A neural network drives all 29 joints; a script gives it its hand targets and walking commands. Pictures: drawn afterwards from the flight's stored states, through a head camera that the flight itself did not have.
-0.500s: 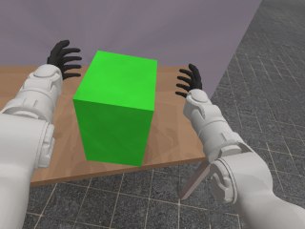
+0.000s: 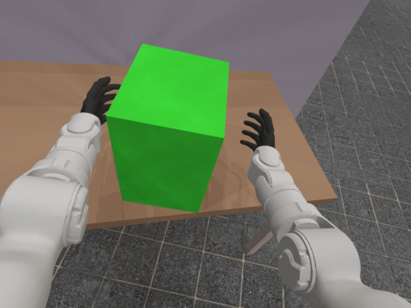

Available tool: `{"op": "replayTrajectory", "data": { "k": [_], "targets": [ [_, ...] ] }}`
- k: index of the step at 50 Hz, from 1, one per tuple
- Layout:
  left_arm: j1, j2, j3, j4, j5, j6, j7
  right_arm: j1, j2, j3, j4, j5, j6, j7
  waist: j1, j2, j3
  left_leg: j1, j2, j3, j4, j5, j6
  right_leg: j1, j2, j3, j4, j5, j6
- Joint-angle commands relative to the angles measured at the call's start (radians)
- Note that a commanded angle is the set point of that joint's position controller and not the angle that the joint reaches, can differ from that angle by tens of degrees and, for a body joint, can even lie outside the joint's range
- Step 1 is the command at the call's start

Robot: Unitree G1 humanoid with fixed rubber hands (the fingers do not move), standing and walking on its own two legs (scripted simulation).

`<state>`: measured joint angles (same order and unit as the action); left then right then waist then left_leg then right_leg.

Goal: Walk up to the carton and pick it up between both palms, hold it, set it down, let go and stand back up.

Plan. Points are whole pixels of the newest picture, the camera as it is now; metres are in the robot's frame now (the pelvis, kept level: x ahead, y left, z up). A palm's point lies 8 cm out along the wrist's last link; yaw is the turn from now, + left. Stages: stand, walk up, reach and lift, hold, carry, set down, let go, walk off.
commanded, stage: reach and lift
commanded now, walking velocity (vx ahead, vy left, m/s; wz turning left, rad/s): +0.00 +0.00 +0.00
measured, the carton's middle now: (172, 135) +0.51 +0.02 +0.03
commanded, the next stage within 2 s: none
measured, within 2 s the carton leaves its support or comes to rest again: neither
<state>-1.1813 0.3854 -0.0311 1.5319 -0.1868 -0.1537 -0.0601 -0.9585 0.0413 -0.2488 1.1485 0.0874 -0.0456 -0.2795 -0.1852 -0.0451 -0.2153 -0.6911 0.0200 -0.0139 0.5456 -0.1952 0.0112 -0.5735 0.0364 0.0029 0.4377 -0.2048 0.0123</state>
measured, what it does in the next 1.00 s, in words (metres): stands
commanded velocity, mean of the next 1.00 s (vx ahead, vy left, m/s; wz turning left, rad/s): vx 0.00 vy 0.00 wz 0.00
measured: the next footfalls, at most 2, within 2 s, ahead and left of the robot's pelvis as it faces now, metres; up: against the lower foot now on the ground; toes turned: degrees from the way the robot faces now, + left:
none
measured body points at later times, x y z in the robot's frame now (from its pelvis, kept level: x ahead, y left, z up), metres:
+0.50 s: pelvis +0.00 +0.00 +0.00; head +0.09 +0.06 +0.44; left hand +0.51 +0.16 +0.10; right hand +0.45 -0.15 +0.09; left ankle +0.02 +0.10 -0.73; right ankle -0.02 -0.13 -0.73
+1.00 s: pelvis +0.02 +0.01 +0.01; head +0.09 +0.06 +0.45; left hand +0.51 +0.15 +0.10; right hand +0.43 -0.12 +0.07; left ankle +0.02 +0.10 -0.73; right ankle -0.02 -0.13 -0.73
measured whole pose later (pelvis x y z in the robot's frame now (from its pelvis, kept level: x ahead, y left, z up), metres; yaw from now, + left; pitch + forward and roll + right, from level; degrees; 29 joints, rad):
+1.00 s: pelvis +0.02 +0.01 +0.01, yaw +0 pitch +12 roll -2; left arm -1.09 0.17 0.56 1.32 0.45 -0.16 -0.08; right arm -0.83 0.33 -0.90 0.93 -0.62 -0.26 -0.16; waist -0.10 -0.09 -0.09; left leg -0.46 0.01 0.00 0.44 -0.19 0.01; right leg -0.33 0.01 -0.02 0.30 -0.18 0.02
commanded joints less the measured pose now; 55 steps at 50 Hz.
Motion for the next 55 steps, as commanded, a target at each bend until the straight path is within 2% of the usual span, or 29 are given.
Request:
{"op": "replayTrajectory", "data": {
  "k": [1, 4, 7, 8, 13, 14, 15, 16, 18, 20, 21, 22, 23, 24, 25, 28, 30, 32, 34, 35, 38, 40, 41, 44, 46, 50, 51, 53, 55],
  "targets": [
    [-0.555, 0.132, -0.001, -0.202, -0.026, -0.072, 0.006, -0.487, -0.172, 0.0, -0.236, -0.012, -0.082, -0.001, 0.008, 0.262, -0.717, 0.598, 0.007, 0.027, 0.083, 0.462, -0.098, 0.07, -0.014, -0.084, 0.016, 0.405, -0.014],
    [-0.525, 0.102, -0.021, -0.146, -0.021, -0.056, -0.003, -0.468, -0.175, 0.006, -0.168, -0.007, -0.072, 0.005, -0.004, 0.259, -0.659, 0.602, 0.013, 0.016, 0.08, 0.473, -0.1, 0.059, -0.013, -0.09, 0.015, 0.406, -0.016],
    [-0.511, 0.085, -0.011, -0.149, -0.004, -0.06, -0.011, -0.458, -0.161, 0.015, -0.179, 0.005, -0.082, 0.008, 0.012, 0.263, -0.65, 0.586, 0.009, 0.021, 0.077, 0.477, -0.094, 0.076, -0.018, -0.081, 0.011, 0.412, -0.019],
    [-0.508, 0.086, -0.008, -0.138, -0.001, -0.058, -0.013, -0.469, -0.163, 0.006, -0.185, -0.004, -0.089, 0.003, 0.006, 0.252, -0.666, 0.576, 0.007, 0.024, 0.081, 0.476, -0.093, 0.088, -0.019, -0.08, 0.016, 0.431, -0.013],
    [-0.523, 0.067, 0.02, -0.175, 0.026, -0.064, -0.011, -0.451, -0.152, -0.018, -0.151, -0.02, -0.092, 0.007, 0.012, 0.277, -0.634, 0.618, 0.016, 0.019, 0.075, 0.496, -0.105, 0.049, -0.015, -0.091, 0.0, 0.377, -0.021],
    [-0.534, 0.048, 0.025, -0.206, 0.031, -0.068, -0.012, -0.46, -0.119, -0.015, -0.172, -0.024, -0.093, 0.012, 0.02, 0.266, -0.659, 0.619, 0.016, 0.022, 0.07, 0.487, -0.098, 0.057, -0.016, -0.091, -0.003, 0.363, -0.02],
    [-0.54, 0.091, 0.039, -0.209, 0.03, -0.069, -0.008, -0.456, -0.161, -0.039, -0.18, -0.036, -0.093, 0.008, 0.009, 0.261, -0.65, 0.599, 0.012, 0.023, 0.065, 0.462, -0.098, 0.069, -0.019, -0.087, -0.002, 0.359, -0.019],
    [-0.545, 0.05, 0.02, -0.213, 0.029, -0.068, -0.007, -0.464, -0.128, -0.038, -0.153, -0.041, -0.091, 0.009, 0.003, 0.263, -0.631, 0.608, 0.019, 0.014, 0.06, 0.464, -0.099, 0.052, -0.015, -0.095, 0.0, 0.349, -0.018],
    [-0.552, 0.022, 0.043, -0.245, 0.056, -0.065, -0.004, -0.458, -0.093, -0.051, -0.167, -0.065, -0.09, 0.015, 0.016, 0.27, -0.648, 0.638, 0.02, 0.019, 0.06, 0.485, -0.099, 0.031, -0.014, -0.097, -0.014, 0.333, -0.021],
    [-0.519, 0.072, 0.095, -0.243, 0.099, -0.056, 0.001, -0.436, -0.139, -0.097, -0.186, -0.103, -0.095, 0.005, 0.01, 0.265, -0.645, 0.631, 0.013, 0.032, 0.064, 0.493, -0.099, 0.067, -0.018, -0.089, -0.017, 0.376, -0.017],
    [-0.535, -0.024, 0.082, -0.25, 0.105, -0.053, -0.009, -0.459, -0.025, -0.07, -0.191, -0.111, -0.096, 0.01, 0.019, 0.244, -0.655, 0.604, 0.013, 0.031, 0.059, 0.494, -0.083, 0.094, -0.02, -0.089, -0.014, 0.391, -0.012],
    [-0.525, 0.048, 0.148, -0.265, 0.143, -0.055, -0.005, -0.434, -0.1, -0.132, -0.207, -0.147, -0.104, 0.008, 0.022, 0.276, -0.641, 0.622, 0.009, 0.038, 0.054, 0.512, -0.096, 0.088, -0.024, -0.085, -0.017, 0.401, -0.011],
    [-0.53, -0.005, 0.136, -0.276, 0.157, -0.054, -0.005, -0.444, -0.051, -0.135, -0.203, -0.164, -0.111, 0.008, 0.02, 0.266, -0.658, 0.642, 0.014, 0.037, 0.053, 0.522, -0.096, 0.09, -0.017, -0.092, -0.021, 0.391, -0.01],
    [-0.544, -0.022, 0.16, -0.301, 0.18, -0.056, -0.006, -0.438, -0.035, -0.163, -0.215, -0.195, -0.12, 0.01, 0.024, 0.285, -0.669, 0.649, 0.011, 0.044, 0.06, 0.54, -0.104, 0.084, -0.018, -0.092, -0.025, 0.392, -0.013],
    [-0.531, -0.084, 0.178, -0.28, 0.21, -0.053, -0.02, -0.441, 0.039, -0.176, -0.218, -0.236, -0.121, 0.019, 0.023, 0.258, -0.632, 0.635, 0.007, 0.048, 0.048, 0.517, -0.092, 0.108, -0.025, -0.089, -0.038, 0.382, -0.01],
    [-0.492, -0.126, 0.287, -0.261, 0.336, -0.065, -0.048, -0.41, 0.097, -0.285, -0.234, -0.388, -0.143, 0.055, 0.027, 0.247, -0.563, 0.617, 0.003, 0.067, 0.0, 0.474, -0.09, 0.182, -0.031, -0.093, -0.052, 0.368, -0.001],
    [-0.479, -0.239, 0.31, -0.259, 0.411, -0.062, -0.061, -0.409, 0.197, -0.325, -0.243, -0.481, -0.167, 0.081, 0.027, 0.264, -0.552, 0.657, 0.003, 0.077, -0.009, 0.485, -0.102, 0.19, -0.024, -0.103, -0.07, 0.354, -0.002],
    [-0.434, -0.193, 0.383, -0.238, 0.474, -0.054, -0.057, -0.384, 0.155, -0.399, -0.25, -0.567, -0.188, 0.09, 0.016, 0.249, -0.551, 0.673, 0.001, 0.085, -0.022, 0.481, -0.111, 0.222, -0.015, -0.105, -0.078, 0.372, 0.004],
    [-0.442, -0.324, 0.387, -0.263, 0.512, -0.049, -0.062, -0.392, 0.312, -0.387, -0.248, -0.621, -0.207, 0.101, 0.022, 0.216, -0.547, 0.676, -0.002, 0.088, -0.028, 0.515, -0.097, 0.259, -0.013, -0.117, -0.082, 0.403, 0.023],
    [-0.434, -0.353, 0.404, -0.238, 0.541, -0.046, -0.072, -0.384, 0.351, -0.396, -0.238, -0.657, -0.209, 0.12, 0.021, 0.213, -0.547, 0.678, -0.004, 0.09, -0.036, 0.506, -0.097, 0.269, -0.013, -0.118, -0.09, 0.4, 0.026],
    [-0.409, -0.644, 0.401, -0.153, 0.608, -0.055, -0.125, -0.437, 0.615, -0.359, -0.232, -0.733, -0.234, 0.202, 0.038, 0.225, -0.567, 0.698, -0.001, 0.088, -0.028, 0.567, -0.11, 0.297, -0.007, -0.125, -0.092, 0.438, 0.015],
    [-0.379, -0.729, 0.426, -0.124, 0.638, -0.065, -0.141, -0.451, 0.67, -0.345, -0.221, -0.751, -0.251, 0.238, 0.047, 0.229, -0.565, 0.734, 0.016, 0.078, -0.022, 0.669, -0.131, 0.289, 0.003, -0.128, -0.078, 0.47, 0.018],
    [-0.375, -0.757, 0.429, -0.132, 0.655, -0.064, -0.139, -0.456, 0.678, -0.346, -0.209, -0.753, -0.261, 0.251, 0.059, 0.261, -0.557, 0.788, 0.027, 0.072, -0.009, 0.753, -0.151, 0.243, 0.008, -0.135, -0.086, 0.426, 0.016],
    [-0.383, -0.771, 0.451, -0.164, 0.682, -0.054, -0.143, -0.444, 0.674, -0.356, -0.18, -0.763, -0.27, 0.261, 0.065, 0.249, -0.493, 0.842, 0.036, 0.079, 0.005, 0.846, -0.163, 0.214, 0.017, -0.139, -0.123, 0.352, 0.014],
    [-0.387, -0.764, 0.46, -0.17, 0.691, -0.035, -0.147, -0.44, 0.667, -0.37, -0.16, -0.764, -0.262, 0.257, 0.061, 0.252, -0.429, 0.812, 0.031, 0.085, -0.006, 0.798, -0.162, 0.245, 0.012, -0.138, -0.13, 0.325, 0.013],
    [-0.358, -0.776, 0.455, -0.202, 0.703, 0.005, -0.153, -0.425, 0.66, -0.369, -0.171, -0.754, -0.252, 0.247, 0.062, 0.25, -0.387, 0.757, 0.012, 0.101, -0.036, 0.689, -0.148, 0.301, 0.005, -0.132, -0.129, 0.373, 0.015],
    [-0.352, -0.781, 0.452, -0.199, 0.704, 0.012, -0.155, -0.437, 0.662, -0.372, -0.182, -0.757, -0.256, 0.245, 0.056, 0.241, -0.39, 0.751, 0.015, 0.098, -0.035, 0.69, -0.147, 0.291, 0.003, -0.13, -0.119, 0.394, 0.022],
    [-0.327, -0.774, 0.47, -0.189, 0.71, 0.018, -0.161, -0.429, 0.68, -0.36, -0.203, -0.77, -0.258, 0.24, 0.062, 0.19, -0.401, 0.719, 0.004, 0.107, -0.045, 0.644, -0.123, 0.338, -0.002, -0.127, -0.114, 0.45, 0.034],
    [-0.301, -0.777, 0.484, -0.186, 0.72, 0.018, -0.166, -0.418, 0.696, -0.332, -0.22, -0.766, -0.258, 0.239, 0.075, 0.164, -0.416, 0.674, -0.004, 0.114, -0.066, 0.578, -0.098, 0.39, -0.014, -0.121, -0.104, 0.515, 0.039]
  ]
}}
